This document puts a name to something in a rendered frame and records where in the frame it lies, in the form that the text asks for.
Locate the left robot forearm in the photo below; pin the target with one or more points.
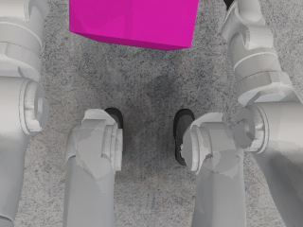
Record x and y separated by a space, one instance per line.
22 29

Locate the robot right hand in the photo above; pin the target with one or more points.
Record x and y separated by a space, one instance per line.
228 3

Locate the robot right upper arm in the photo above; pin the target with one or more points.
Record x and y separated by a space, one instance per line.
273 132

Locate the right robot forearm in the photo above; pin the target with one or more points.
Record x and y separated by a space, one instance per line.
250 46

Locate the carton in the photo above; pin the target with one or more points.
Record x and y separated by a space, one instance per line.
155 24

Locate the robot left upper arm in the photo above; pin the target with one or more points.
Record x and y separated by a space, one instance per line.
23 110

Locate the robot foot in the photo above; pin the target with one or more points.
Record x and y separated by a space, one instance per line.
116 115
182 120

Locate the robot left foot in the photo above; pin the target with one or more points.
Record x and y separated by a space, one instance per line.
116 115

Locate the robot right foot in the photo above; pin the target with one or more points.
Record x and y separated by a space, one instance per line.
182 120

